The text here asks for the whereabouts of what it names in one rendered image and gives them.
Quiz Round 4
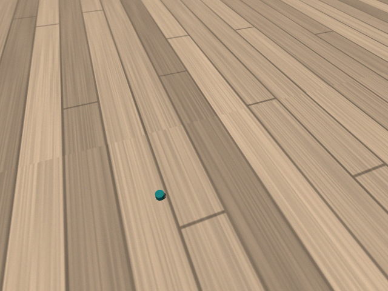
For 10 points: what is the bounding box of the tin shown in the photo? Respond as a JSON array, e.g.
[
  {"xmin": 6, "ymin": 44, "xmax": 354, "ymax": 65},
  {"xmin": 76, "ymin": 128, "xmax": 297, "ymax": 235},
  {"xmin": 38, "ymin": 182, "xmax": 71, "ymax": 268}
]
[{"xmin": 155, "ymin": 190, "xmax": 165, "ymax": 201}]

